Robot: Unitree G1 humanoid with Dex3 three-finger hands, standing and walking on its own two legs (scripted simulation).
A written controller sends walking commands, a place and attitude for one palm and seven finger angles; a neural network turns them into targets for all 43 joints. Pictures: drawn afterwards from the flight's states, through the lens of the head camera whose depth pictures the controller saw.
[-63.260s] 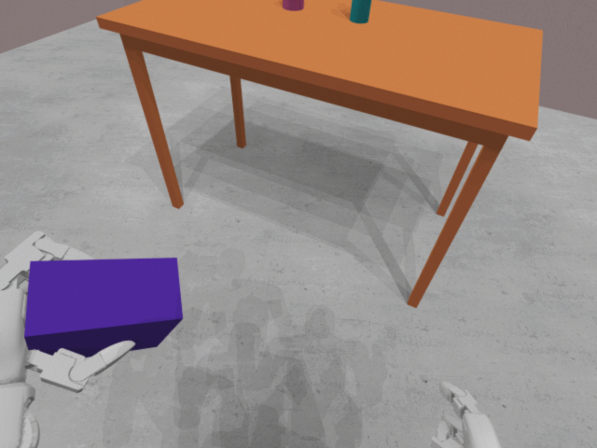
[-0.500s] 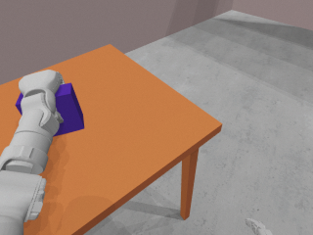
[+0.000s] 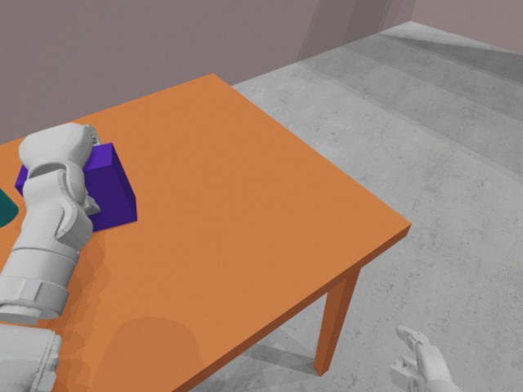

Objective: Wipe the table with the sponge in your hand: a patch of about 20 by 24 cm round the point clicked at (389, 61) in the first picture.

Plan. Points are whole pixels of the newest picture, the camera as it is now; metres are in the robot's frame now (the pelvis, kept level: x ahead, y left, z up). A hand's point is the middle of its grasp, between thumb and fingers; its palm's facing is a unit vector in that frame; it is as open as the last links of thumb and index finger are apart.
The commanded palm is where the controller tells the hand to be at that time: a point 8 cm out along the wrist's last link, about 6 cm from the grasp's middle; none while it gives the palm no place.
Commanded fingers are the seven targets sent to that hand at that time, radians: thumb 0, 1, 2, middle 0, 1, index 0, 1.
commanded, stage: slide back across to the first lane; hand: left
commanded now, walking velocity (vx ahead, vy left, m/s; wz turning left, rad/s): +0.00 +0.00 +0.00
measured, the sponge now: (89, 201) +0.36 +0.32 +0.11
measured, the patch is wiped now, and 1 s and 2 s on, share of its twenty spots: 0.85 0.85 0.85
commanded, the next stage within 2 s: wipe back along the first lane in 0.14 s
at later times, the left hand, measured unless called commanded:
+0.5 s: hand (60, 189) +0.34 +0.33 +0.16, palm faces +0.07 -0.04 -1.00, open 10.4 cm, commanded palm +0.30 +0.32 +0.21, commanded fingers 0.00 0.10 1.30 -1.20 -1.60 -1.20 -1.60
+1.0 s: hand (70, 212) +0.30 +0.30 +0.16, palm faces +0.11 -0.04 -0.99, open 10.4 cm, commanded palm +0.25 +0.29 +0.19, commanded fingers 0.00 0.10 1.30 -1.20 -1.60 -1.20 -1.60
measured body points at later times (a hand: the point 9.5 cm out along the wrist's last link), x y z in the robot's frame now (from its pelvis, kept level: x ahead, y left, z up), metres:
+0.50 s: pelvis +0.00 +0.02 +0.00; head +0.01 -0.02 +0.45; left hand +0.34 +0.33 +0.22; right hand +0.21 -0.20 -0.11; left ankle +0.00 +0.09 -0.74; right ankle -0.02 -0.10 -0.74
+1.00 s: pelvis +0.00 +0.00 +0.00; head -0.01 -0.05 +0.45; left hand +0.29 +0.29 +0.22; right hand +0.25 -0.20 -0.08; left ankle +0.00 +0.09 -0.74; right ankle -0.02 -0.10 -0.74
